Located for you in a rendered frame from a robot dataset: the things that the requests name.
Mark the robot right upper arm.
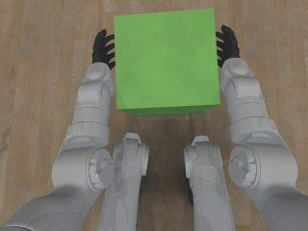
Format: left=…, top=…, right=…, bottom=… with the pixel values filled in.
left=228, top=142, right=308, bottom=231

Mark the left robot forearm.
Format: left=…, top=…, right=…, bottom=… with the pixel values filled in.
left=51, top=62, right=116, bottom=184

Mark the right robot forearm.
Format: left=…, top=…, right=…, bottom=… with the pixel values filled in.
left=218, top=58, right=298, bottom=176

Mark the left robot hand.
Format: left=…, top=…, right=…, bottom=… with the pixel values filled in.
left=92, top=29, right=116, bottom=70

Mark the robot left upper arm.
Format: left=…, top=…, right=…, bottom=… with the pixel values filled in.
left=0, top=145, right=115, bottom=231

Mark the right robot thigh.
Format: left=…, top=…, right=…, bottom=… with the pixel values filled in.
left=184, top=141, right=236, bottom=231

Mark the carton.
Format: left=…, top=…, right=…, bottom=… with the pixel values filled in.
left=114, top=8, right=220, bottom=116

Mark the right robot hand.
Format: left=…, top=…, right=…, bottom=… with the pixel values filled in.
left=216, top=25, right=240, bottom=68

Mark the robot right foot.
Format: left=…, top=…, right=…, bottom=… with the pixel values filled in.
left=184, top=165, right=193, bottom=205

